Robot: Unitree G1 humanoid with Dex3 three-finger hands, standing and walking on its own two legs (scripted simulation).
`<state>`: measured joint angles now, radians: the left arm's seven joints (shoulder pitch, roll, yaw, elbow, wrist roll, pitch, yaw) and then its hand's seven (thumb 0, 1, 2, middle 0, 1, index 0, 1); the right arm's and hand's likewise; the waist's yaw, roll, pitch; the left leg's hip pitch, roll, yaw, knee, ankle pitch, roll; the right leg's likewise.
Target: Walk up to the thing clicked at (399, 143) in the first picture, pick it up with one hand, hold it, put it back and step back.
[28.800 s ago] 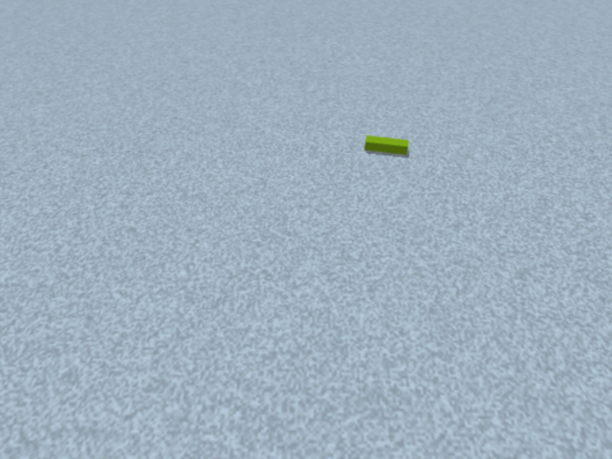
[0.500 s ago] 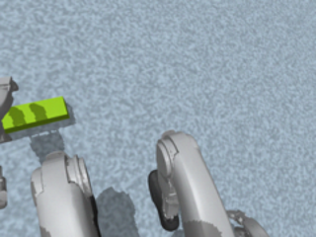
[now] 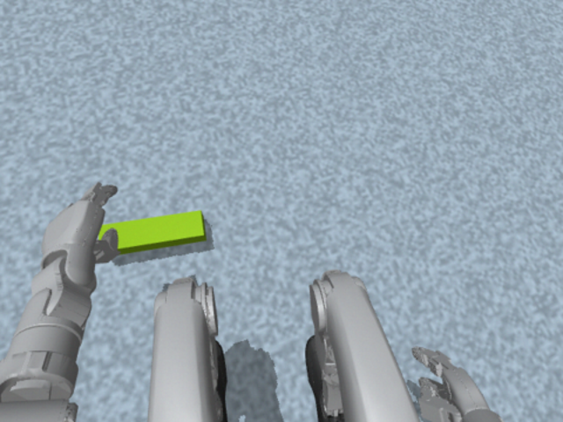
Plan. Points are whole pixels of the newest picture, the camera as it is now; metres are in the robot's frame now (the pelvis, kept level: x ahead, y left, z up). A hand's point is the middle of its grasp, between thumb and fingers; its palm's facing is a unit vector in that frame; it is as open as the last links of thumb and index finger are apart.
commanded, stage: home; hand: left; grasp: from above
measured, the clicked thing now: (154, 233) +0.46 +0.27 -0.40
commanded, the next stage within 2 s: none
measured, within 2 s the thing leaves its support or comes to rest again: neither
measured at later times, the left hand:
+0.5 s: hand (30, 332) +0.25 +0.23 +0.09, palm faces +0.11 -0.95 -0.30, open 7.4 cm
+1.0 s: hand out of the picture +0.21 +0.21 +0.25, palm faces +0.19 -0.96 -0.20, open 7.4 cm
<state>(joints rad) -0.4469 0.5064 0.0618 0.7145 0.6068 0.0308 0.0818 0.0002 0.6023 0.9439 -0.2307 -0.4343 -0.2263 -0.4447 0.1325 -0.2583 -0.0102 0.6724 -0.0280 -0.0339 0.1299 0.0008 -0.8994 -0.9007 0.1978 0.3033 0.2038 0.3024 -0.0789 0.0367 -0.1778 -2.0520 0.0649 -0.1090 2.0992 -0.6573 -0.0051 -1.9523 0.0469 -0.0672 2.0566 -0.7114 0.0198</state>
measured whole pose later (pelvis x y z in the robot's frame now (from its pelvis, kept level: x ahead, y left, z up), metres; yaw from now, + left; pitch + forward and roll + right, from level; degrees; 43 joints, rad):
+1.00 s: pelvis +0.07 +0.01 +0.29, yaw +8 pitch +10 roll -3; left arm 0.52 0.22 0.03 -0.15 -0.06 0.46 0.04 0.01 0.90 0.90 -0.20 -0.30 -0.20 -0.30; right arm 0.30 -0.22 0.04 0.51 0.01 -0.22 -0.19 0.01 -0.90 -0.90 0.20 0.30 0.20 0.30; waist -0.05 0.06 -0.18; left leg -0.72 0.03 -0.05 1.01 -0.46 0.00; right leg -0.61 0.00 -0.05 0.93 -0.49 0.02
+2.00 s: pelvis +0.07 +0.00 +0.29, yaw +8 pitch +9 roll -3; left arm 0.50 0.23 0.02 -0.13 -0.06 0.45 0.02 0.01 0.90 0.90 -0.20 -0.30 -0.20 -0.30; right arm 0.29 -0.22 0.04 0.54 0.00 -0.25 -0.19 0.01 -0.90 -0.90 0.20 0.30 0.21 0.30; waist -0.04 0.05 -0.16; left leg -0.71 0.03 -0.05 1.00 -0.46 -0.01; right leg -0.61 0.00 -0.05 0.95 -0.50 0.01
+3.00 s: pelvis +0.07 +0.01 +0.29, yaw +8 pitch +10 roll -3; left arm 0.51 0.23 0.02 -0.14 -0.06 0.45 0.02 0.01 0.90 0.90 -0.20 -0.30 -0.20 -0.30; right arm 0.30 -0.22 0.03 0.53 0.01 -0.23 -0.18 0.01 -0.90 -0.90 0.20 0.30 0.21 0.30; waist -0.04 0.05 -0.16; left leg -0.72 0.03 -0.05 1.02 -0.46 -0.01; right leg -0.62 0.00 -0.05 0.95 -0.50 0.01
